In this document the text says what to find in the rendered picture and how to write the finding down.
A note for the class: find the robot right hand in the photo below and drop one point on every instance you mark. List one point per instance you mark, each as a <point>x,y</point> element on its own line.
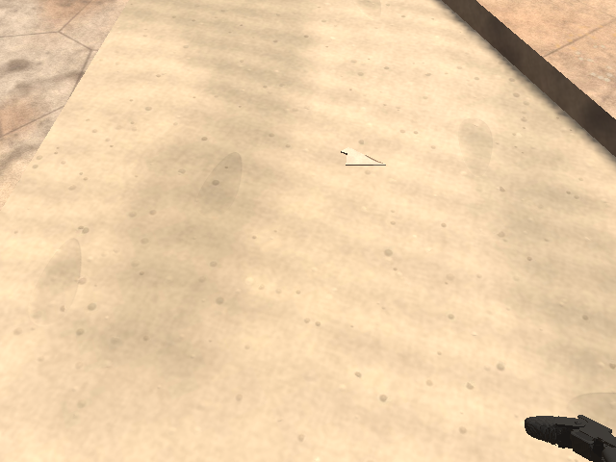
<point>586,437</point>

